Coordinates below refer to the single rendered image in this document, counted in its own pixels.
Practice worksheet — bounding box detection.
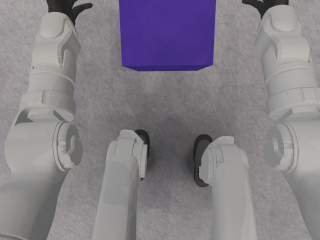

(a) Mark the robot left shin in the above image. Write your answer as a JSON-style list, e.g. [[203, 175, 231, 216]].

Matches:
[[105, 130, 143, 165]]

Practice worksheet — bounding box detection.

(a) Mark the robot left hand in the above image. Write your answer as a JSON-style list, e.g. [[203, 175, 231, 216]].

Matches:
[[46, 0, 93, 26]]

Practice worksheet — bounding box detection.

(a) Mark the robot right upper arm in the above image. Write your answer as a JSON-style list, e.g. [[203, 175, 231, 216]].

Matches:
[[263, 119, 320, 240]]

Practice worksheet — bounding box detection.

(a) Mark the carton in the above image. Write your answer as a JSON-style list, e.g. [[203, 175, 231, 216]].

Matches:
[[119, 0, 216, 72]]

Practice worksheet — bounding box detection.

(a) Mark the left robot thigh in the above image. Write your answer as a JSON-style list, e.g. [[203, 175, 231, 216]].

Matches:
[[91, 137, 148, 240]]

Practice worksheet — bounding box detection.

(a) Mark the robot right forearm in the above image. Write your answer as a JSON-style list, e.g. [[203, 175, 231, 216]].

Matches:
[[254, 4, 320, 122]]

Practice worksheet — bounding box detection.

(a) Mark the robot right hand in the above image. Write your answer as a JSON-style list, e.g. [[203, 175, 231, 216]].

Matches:
[[242, 0, 289, 19]]

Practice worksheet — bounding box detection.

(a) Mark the robot left upper arm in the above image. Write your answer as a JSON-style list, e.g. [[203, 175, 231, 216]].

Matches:
[[0, 120, 83, 240]]

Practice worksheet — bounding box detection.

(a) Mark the robot left forearm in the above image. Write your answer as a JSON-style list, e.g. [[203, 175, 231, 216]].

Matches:
[[4, 12, 81, 168]]

